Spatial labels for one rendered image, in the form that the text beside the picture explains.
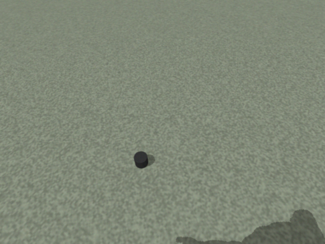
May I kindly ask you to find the tin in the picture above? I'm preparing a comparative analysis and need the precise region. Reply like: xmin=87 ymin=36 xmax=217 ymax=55
xmin=134 ymin=151 xmax=148 ymax=169

